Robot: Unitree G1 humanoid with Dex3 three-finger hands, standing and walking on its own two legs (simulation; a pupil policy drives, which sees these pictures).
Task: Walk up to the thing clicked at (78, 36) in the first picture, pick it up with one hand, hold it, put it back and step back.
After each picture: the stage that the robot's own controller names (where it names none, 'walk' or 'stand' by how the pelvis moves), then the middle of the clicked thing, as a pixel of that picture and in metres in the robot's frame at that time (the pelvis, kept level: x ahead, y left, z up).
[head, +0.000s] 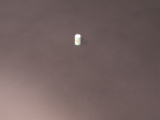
stand; (77, 39) +1.46 +0.03 -0.72
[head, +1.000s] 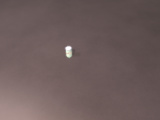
walk; (68, 51) +1.31 +0.22 -0.71
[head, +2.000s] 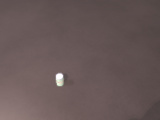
walk; (59, 79) +0.85 +0.23 -0.71
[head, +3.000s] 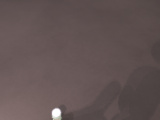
walk; (56, 115) +0.50 +0.16 -0.70
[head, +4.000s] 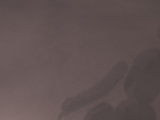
stand; out of the picture +0.32 +0.17 -0.71
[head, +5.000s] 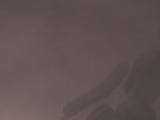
stand; out of the picture +0.33 +0.16 -0.72
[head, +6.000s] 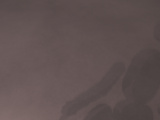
stand; out of the picture +0.32 +0.17 -0.73
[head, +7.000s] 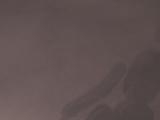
stand; out of the picture +0.31 +0.18 -0.73
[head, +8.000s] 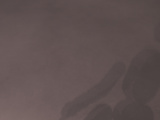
stand; out of the picture +0.31 +0.17 -0.73
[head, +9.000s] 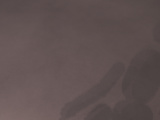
go down; out of the picture +0.31 +0.17 -0.73
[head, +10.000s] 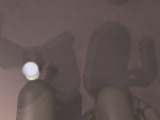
go down; (31, 71) +0.39 +0.21 -0.35
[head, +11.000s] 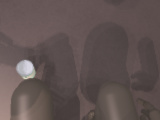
approach; (26, 70) +0.38 +0.23 -0.31
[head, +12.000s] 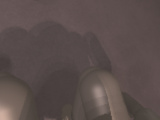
close in; out of the picture +0.35 +0.27 -0.22
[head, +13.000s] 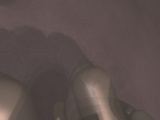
close; out of the picture +0.37 +0.27 -0.21
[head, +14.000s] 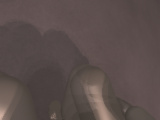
lift; out of the picture +0.35 +0.27 -0.22
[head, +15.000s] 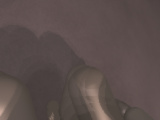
lift; out of the picture +0.34 +0.27 -0.22
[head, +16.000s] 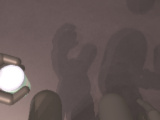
lift; (15, 83) +0.31 +0.22 -0.02
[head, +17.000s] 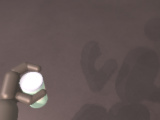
hold; (34, 90) +0.32 +0.16 +0.02
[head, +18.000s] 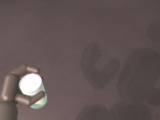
hold; (34, 91) +0.32 +0.17 +0.01
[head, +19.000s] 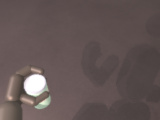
crouch; (38, 92) +0.32 +0.15 +0.00
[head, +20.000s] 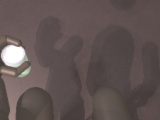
crouch; (17, 62) +0.40 +0.21 -0.09
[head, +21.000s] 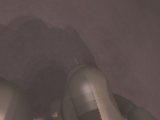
lower; out of the picture +0.38 +0.30 -0.22
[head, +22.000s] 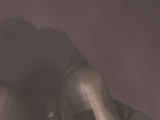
lower; out of the picture +0.39 +0.29 -0.22
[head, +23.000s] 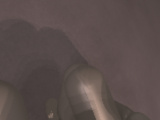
lower; out of the picture +0.39 +0.30 -0.22
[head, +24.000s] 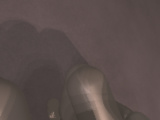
lower; out of the picture +0.38 +0.30 -0.22
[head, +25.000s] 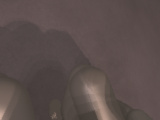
open; out of the picture +0.37 +0.28 -0.22
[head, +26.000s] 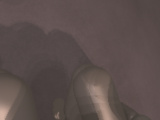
rise; out of the picture +0.37 +0.26 -0.22
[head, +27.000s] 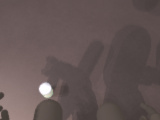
walk; (46, 90) +0.39 +0.19 -0.48
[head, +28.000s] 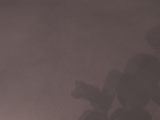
stand; out of the picture +0.34 +0.16 -0.66
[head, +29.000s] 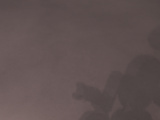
stand; out of the picture +0.34 +0.17 -0.67
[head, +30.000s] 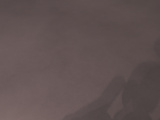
stand; out of the picture +0.37 +0.14 -0.72
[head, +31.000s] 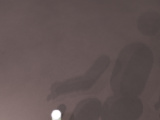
walk; (56, 116) +0.41 +0.12 -0.69
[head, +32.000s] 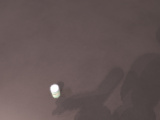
walk; (55, 91) +0.61 +0.22 -0.69
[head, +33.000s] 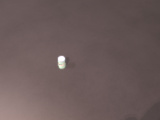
stand; (61, 62) +0.95 +0.18 -0.70
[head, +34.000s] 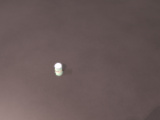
stand; (58, 69) +0.94 +0.20 -0.71
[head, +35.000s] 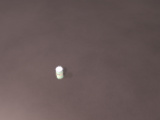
stand; (59, 72) +0.98 +0.21 -0.73
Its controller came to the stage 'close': yes
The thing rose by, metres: 0.71
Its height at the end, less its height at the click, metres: +0.00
